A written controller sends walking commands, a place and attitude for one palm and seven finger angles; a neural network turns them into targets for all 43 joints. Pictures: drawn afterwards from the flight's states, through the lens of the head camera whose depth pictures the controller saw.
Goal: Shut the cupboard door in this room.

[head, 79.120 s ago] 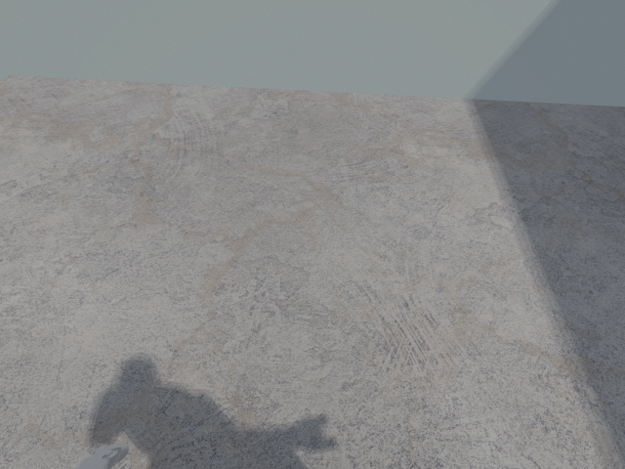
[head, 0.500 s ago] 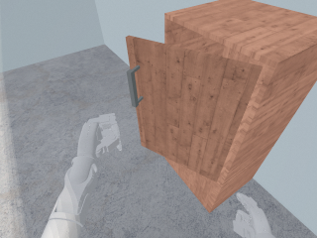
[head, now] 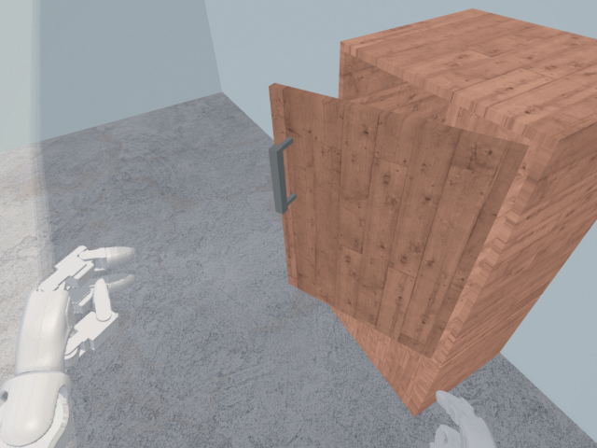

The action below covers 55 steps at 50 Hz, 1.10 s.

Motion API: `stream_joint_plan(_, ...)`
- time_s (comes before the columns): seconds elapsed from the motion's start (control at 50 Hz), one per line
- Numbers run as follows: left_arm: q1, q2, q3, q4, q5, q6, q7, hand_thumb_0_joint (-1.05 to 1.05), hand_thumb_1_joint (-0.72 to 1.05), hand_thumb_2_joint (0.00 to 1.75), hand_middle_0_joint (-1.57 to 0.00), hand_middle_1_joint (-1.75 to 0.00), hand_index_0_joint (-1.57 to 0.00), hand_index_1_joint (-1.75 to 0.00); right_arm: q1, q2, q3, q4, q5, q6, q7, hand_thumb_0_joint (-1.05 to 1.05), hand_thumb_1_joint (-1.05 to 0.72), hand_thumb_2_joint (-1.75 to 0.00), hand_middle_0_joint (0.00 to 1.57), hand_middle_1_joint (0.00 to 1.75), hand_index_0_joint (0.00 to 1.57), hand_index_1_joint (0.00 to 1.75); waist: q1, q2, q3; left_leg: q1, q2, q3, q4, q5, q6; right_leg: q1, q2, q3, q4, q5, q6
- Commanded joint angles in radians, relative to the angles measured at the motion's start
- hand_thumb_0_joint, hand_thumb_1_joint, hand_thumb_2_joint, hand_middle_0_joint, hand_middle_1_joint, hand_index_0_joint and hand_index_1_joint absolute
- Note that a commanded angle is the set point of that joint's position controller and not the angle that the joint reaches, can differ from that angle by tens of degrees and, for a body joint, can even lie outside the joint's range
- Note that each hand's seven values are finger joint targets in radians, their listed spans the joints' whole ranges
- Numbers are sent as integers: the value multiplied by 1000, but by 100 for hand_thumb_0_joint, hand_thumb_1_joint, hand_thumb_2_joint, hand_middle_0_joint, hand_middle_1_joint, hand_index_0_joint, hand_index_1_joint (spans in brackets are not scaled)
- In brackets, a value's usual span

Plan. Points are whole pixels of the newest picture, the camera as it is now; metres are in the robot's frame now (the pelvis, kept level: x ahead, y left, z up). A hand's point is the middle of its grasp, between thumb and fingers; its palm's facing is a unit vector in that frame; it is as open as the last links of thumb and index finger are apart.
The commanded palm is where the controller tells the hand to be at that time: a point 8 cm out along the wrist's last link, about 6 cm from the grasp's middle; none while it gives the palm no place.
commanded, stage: draw the hand back to the body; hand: left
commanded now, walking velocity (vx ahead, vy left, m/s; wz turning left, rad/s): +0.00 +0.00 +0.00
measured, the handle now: (284, 176) +0.61 +0.10 +0.04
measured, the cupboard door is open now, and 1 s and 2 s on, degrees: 25 25 25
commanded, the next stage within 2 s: step back with the hand held close in 0.50 s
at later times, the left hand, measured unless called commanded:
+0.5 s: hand (63, 334) +0.18 +0.26 +0.15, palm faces +0.44 -0.81 -0.38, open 7.4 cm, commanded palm +0.13 +0.30 +0.17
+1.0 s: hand (71, 316) +0.20 +0.26 +0.16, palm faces +0.34 -0.78 -0.52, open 7.4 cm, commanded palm +0.14 +0.31 +0.17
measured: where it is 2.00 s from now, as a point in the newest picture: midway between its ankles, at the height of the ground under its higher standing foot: outside the picture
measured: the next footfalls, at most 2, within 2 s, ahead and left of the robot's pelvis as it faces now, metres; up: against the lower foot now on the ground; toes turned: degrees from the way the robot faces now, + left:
none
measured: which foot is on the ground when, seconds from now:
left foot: down 0.00-1.00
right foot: down 0.00-1.00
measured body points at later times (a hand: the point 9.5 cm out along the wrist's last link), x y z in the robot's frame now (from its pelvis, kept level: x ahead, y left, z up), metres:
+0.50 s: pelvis -0.01 +0.00 +0.00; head -0.03 -0.02 +0.45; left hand +0.15 +0.30 +0.18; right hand +0.18 -0.21 -0.08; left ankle +0.01 +0.06 -0.74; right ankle -0.03 -0.10 -0.74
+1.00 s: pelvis -0.01 +0.01 -0.01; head +0.00 -0.01 +0.44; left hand +0.17 +0.30 +0.18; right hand +0.16 -0.25 -0.10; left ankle +0.01 +0.06 -0.74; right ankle -0.03 -0.10 -0.74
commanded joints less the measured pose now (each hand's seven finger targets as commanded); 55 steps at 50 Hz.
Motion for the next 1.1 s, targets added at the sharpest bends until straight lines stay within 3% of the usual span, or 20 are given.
stream_joint_plan(0.0, -60, 221, 200, -311, -6, -91, 29, 0, 90, 90, -34, -45, -34, -45, -152, -105, -57, -173, -3, -87, -9, 0, -90, -90, 20, 30, 20, 30, 9, 19, -123, 60, 102, -91, -53, 220, -78, -28, -35, 11, -41, 167, -4)
stream_joint_plan(0.1, 42, 263, 294, -327, -13, -100, 38, 0, 90, 90, -20, -30, -20, -30, -137, -112, -71, -162, 1, -111, -7, 0, -90, -90, 20, 30, 20, 30, 14, 16, -88, 44, 109, -93, -50, 233, -88, -46, -32, 7, -40, 162, -2)
stream_joint_plan(0.12, 44, 211, 247, -293, -10, -101, 32, 0, 90, 90, -20, -30, -20, -30, -137, -110, -71, -154, 0, -115, -7, 0, -90, -90, 20, 30, 20, 30, 4, 2, -47, 36, 110, -94, -57, 205, -88, -74, -33, 2, -43, 139, 0)
stream_joint_plan(0.18, -8, 160, 188, -247, -5, -94, 30, 0, 90, 90, -20, -30, -20, -30, -130, -128, -79, -146, 2, -121, -6, 0, -90, -90, 20, 30, 20, 30, -14, -19, 18, 26, 116, -107, -79, 122, -85, -121, -34, 6, -52, 85, 4)
stream_joint_plan(0.26, -40, 198, 213, -245, 1, -101, 38, 0, 90, 90, -20, -30, -20, -30, -127, -138, -84, -143, -4, -132, -13, 0, -90, -90, 20, 30, 20, 30, -2, -64, -33, 36, 113, -117, -91, 80, -75, -94, -33, 7, -50, 72, 3)
stream_joint_plan(0.36, -41, 251, 258, -325, 1, -114, 47, 0, 90, 90, -20, -30, -20, -30, -139, -126, -76, -145, -6, -147, -19, 0, -90, -90, 20, 30, 20, 30, 13, 7, -88, 32, 104, -109, -85, 65, -73, -46, -36, 18, -50, 68, -1)
stream_joint_plan(0.42, -33, 228, 244, -334, 3, -114, 48, 0, 90, 90, -20, -30, -20, -30, -145, -111, -67, -141, -6, -155, -17, 0, -90, -90, 20, 30, 20, 30, 10, 65, -46, 19, 103, -105, -87, 65, -80, -57, -36, 17, -51, 70, -5)
stream_joint_plan(0.46, -20, 239, 263, -304, 0, -107, 47, 0, 90, 90, -20, -30, -20, -30, -143, -117, -67, -135, -9, -156, -18, 0, -90, -90, 20, 30, 20, 30, 14, 38, -23, 1, 104, -107, -91, 66, -80, -54, -33, 17, -60, 70, -7)
stream_joint_plan(0.52, -9, 199, 234, -269, -5, -103, 38, 0, 90, 90, -20, -30, -20, -30, -142, -112, -67, -138, -7, -149, -15, 0, -90, -90, 20, 30, 20, 30, 6, 2, 10, 7, 105, -98, -91, 67, -76, -81, -32, 17, -67, 61, -4)
stream_joint_plan(0.56, 12, 196, 236, -237, -9, -99, 34, 0, 90, 90, -20, -30, -20, -30, -138, -120, -72, -138, -7, -144, -14, 0, -90, -90, 20, 30, 20, 30, 9, -46, 7, 6, 107, -94, -90, 82, -72, -75, -33, 16, -70, 66, -2)
stream_joint_plan(0.6, 0, 198, 233, -252, -9, -102, 32, 0, 90, 90, -20, -30, -20, -30, -139, -119, -75, -144, -7, -141, -13, 0, -90, -90, 20, 30, 20, 30, 8, -45, -19, 19, 107, -90, -87, 81, -68, -74, -35, 21, -66, 65, 1)
stream_joint_plan(0.62, -88, 313, 341, -321, -2, -143, 39, 0, 90, 90, -20, -30, -20, -30, -144, -149, -87, -175, 3, -125, -18, 0, -90, -90, 20, 30, 20, 30, -22, -14, -5, -48, 126, -110, -39, -2, -27, -134, -88, 122, -98, 61, 4)
stream_joint_plan(0.64, -5, 253, 295, -248, -6, -152, 36, 0, 90, 90, -20, -30, -20, -30, -135, -135, -82, -155, -5, -115, -24, 0, -90, -90, 20, 30, 20, 30, -27, -54, -16, -41, 116, -116, -9, -1, -23, -162, -119, 137, -113, 45, -2)
stream_joint_plan(0.72, 41, 236, 268, -272, 1, -172, 39, 0, 90, 90, -20, -30, -20, -30, -126, -139, -93, -156, -6, -93, -23, 0, -90, -90, 20, 30, 20, 30, -35, -51, -93, -28, 128, -112, 38, 112, -32, -159, -155, 150, -57, 171, -15)
stream_joint_plan(0.86, 112, 324, 354, -366, -2, -165, 57, 0, 90, 90, -20, -30, -20, -30, -118, -152, -112, -195, -2, -53, -37, 0, -90, -90, 20, 30, 20, 30, -28, -7, -235, -20, 172, -115, 73, 499, -48, -76, -122, 102, 129, 461, 4)
stream_joint_plan(0.9, 151, 306, 349, -367, -8, -161, 57, 0, 90, 90, -20, -30, -20, -30, -109, -145, -112, -210, 2, -39, -37, 0, -90, -90, 20, 30, 20, 30, -32, -41, -243, -38, 180, -117, 87, 542, -53, -73, -122, 103, 156, 471, 2)
stream_joint_plan(0.96, 191, 322, 378, -340, -11, -155, 61, 0, 90, 90, -20, -30, -20, -30, -106, -151, -120, -214, 2, -23, -36, 0, -90, -90, 20, 30, 20, 30, -32, -44, -225, -76, 189, -126, 76, 489, -50, -97, -121, 111, 164, 416, 3)
stream_joint_plan(0.98, 202, 296, 354, -329, -14, -154, 59, 0, 90, 90, -20, -30, -20, -30, -107, -143, -115, -219, 4, -18, -36, 0, -90, -90, 20, 30, 20, 30, -37, -60, -211, -95, 193, -130, 73, 455, -48, -105, -124, 120, 163, 391, 3)
stream_joint_plan(1.06, 190, 317, 374, -322, -8, -161, 68, 0, 90, 90, -20, -30, -20, -30, -112, -157, -117, -219, 1, -20, -41, 0, -90, -90, 20, 30, 20, 30, -35, -40, -157, -206, 208, -163, 11, 215, -25, -114, -105, 127, 154, 231, 12)
stream_joint_plan(1.08, 184, 287, 340, -323, -8, -162, 67, 0, 90, 90, -20, -30, -20, -30, -108, -150, -111, -222, 3, -21, -41, 0, -90, -90, 20, 30, 20, 30, -41, -52, -142, -237, 206, -168, 7, 164, -22, -113, -109, 131, 155, 204, 11)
